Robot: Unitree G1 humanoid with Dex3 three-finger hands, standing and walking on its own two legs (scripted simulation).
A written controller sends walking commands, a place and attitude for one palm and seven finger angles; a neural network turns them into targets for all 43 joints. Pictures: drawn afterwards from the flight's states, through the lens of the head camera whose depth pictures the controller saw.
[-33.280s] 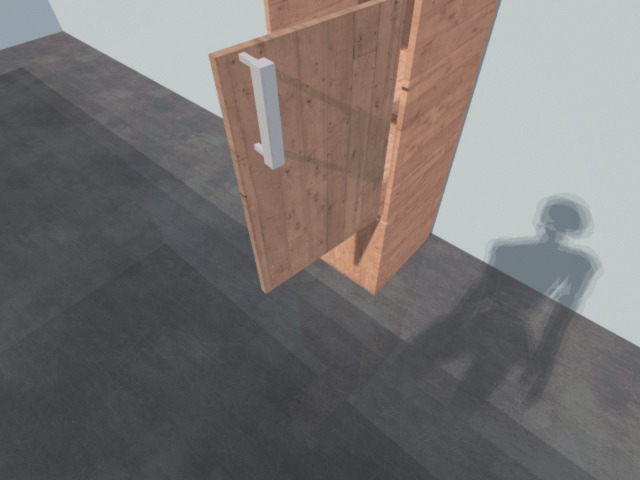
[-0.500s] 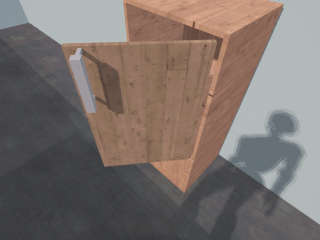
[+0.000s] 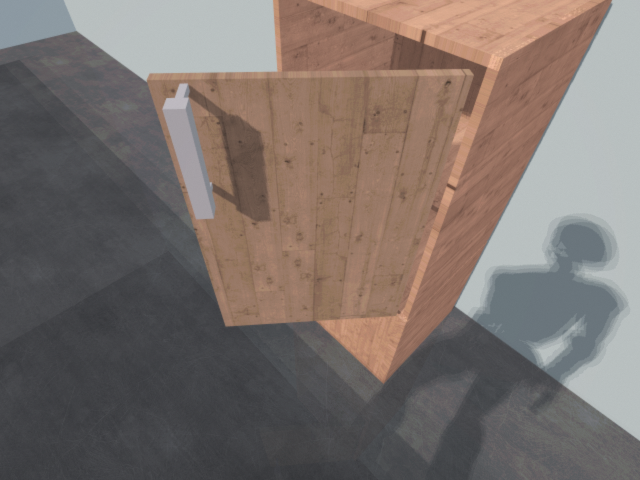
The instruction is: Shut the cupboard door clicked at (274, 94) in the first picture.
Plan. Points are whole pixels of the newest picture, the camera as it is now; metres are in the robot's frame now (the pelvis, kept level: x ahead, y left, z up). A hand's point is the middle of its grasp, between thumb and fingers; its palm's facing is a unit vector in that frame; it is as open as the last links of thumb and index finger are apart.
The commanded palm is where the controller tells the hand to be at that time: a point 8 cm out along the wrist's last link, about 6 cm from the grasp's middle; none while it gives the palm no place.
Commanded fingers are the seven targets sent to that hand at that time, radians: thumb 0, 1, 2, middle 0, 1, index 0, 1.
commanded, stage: look again from close up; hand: left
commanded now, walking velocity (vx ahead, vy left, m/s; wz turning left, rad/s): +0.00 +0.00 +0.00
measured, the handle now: (195, 154) +0.47 +0.19 +0.17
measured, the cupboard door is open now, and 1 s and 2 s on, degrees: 51 51 51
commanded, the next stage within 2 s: raise the hand and make a fist in 0.26 s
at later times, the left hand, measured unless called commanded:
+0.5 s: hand (150, 458) +0.16 +0.21 -0.05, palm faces +0.25 -0.95 -0.18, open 7.3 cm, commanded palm +0.11 +0.25 -0.04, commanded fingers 0.00 0.90 0.90 -0.33 -0.44 -0.33 -0.44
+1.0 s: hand (164, 433) +0.17 +0.18 +0.03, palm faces +0.10 -0.99 -0.05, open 5.1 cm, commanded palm +0.13 +0.24 +0.03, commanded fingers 0.00 0.90 0.90 -0.79 -0.94 -0.79 -0.94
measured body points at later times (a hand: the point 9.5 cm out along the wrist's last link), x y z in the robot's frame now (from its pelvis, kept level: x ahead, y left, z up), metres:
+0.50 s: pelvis -0.01 +0.01 -0.01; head +0.00 +0.02 +0.44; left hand +0.14 +0.26 -0.03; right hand +0.10 -0.24 -0.11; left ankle +0.05 +0.11 -0.73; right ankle -0.04 -0.13 -0.73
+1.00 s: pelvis -0.03 -0.04 -0.06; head +0.00 -0.04 +0.39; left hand +0.16 +0.23 +0.03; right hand +0.17 -0.25 -0.13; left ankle +0.05 +0.11 -0.73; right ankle -0.04 -0.13 -0.73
